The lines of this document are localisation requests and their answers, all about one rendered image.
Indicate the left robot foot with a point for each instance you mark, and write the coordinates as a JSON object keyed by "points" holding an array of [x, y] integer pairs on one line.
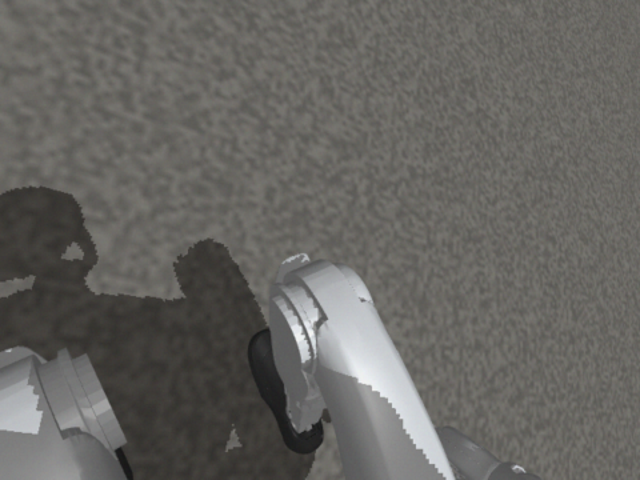
{"points": [[124, 463]]}

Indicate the right robot hand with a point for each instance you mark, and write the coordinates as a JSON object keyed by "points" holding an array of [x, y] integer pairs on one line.
{"points": [[471, 460]]}

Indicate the right robot arm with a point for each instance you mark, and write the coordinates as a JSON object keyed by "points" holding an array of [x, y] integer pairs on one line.
{"points": [[511, 471]]}

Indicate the right robot foot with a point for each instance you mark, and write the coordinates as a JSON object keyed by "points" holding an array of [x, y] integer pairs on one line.
{"points": [[271, 389]]}

